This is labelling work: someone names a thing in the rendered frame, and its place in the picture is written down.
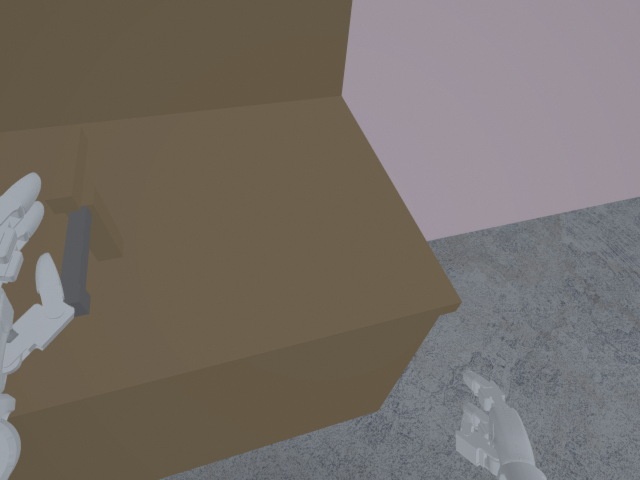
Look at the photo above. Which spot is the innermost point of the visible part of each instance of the robot left forearm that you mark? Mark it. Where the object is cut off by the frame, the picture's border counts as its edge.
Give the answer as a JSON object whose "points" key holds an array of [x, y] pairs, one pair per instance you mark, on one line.
{"points": [[10, 443]]}

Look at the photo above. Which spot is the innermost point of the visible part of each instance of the left robot hand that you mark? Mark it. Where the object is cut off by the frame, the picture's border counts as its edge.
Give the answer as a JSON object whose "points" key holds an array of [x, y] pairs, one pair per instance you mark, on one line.
{"points": [[20, 216]]}

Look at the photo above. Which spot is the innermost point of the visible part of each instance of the tap lever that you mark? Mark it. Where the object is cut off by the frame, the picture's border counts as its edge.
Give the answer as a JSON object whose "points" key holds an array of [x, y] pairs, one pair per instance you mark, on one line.
{"points": [[75, 261]]}

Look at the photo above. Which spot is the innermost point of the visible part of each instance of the right robot hand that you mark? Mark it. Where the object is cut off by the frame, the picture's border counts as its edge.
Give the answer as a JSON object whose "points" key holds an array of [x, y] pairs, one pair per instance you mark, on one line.
{"points": [[501, 436]]}

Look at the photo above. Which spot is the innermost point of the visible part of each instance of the counter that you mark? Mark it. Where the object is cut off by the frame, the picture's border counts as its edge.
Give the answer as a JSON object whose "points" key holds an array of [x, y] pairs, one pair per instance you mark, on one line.
{"points": [[254, 273]]}

